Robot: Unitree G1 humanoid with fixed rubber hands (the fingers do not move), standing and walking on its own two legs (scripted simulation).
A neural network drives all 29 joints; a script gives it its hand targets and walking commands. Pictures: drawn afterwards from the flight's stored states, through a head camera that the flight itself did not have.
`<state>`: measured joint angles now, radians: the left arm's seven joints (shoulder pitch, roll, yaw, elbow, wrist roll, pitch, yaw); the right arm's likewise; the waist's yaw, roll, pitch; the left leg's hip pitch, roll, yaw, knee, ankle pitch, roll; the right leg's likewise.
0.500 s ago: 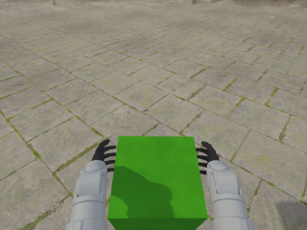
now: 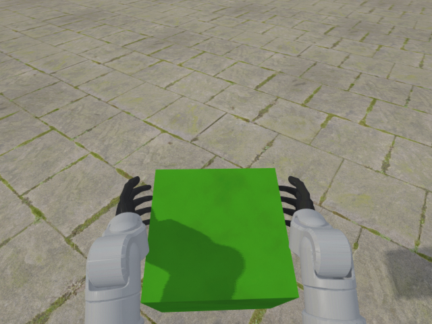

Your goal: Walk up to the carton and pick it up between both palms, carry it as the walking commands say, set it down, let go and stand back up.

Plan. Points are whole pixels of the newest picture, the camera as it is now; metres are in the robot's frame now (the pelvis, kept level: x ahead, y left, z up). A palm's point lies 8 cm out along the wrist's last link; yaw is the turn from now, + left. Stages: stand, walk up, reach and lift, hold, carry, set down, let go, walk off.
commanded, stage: carry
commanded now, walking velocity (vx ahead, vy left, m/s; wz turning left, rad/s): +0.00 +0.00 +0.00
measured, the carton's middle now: (216, 242) +0.28 +0.01 +0.01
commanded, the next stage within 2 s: none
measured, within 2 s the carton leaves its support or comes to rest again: neither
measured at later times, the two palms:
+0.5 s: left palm (144, 233) +0.26 +0.13 +0.10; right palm (321, 233) +0.26 -0.17 +0.09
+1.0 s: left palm (150, 276) +0.20 +0.11 +0.07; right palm (304, 215) +0.31 -0.16 +0.06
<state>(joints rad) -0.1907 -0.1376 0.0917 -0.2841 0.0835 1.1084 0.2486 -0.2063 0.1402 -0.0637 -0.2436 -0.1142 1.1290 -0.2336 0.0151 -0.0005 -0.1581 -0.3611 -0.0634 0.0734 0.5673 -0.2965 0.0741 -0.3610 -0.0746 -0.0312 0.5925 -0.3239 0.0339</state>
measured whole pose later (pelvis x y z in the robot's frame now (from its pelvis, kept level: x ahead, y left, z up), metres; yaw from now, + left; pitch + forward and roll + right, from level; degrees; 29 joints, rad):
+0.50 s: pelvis -0.03 -0.02 +0.00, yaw +1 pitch +3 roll +0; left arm -0.28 -0.14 0.12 -0.18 0.09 1.20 0.25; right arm -0.28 0.16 -0.14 -0.17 -0.13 1.23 -0.24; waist -0.01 0.01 -0.10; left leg -0.36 -0.02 0.05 0.55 -0.25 0.04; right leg -0.35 -0.05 -0.08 0.57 -0.28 0.01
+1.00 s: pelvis -0.02 -0.14 -0.02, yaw +23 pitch +6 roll +1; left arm -0.30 -0.16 0.13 -0.30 0.12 1.16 0.23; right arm -0.32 0.17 -0.15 -0.28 -0.10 1.20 -0.25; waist -0.01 0.01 -0.01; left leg -0.42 0.07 0.13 0.73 -0.39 0.02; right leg -0.41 -0.08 -0.48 0.70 -0.41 -0.16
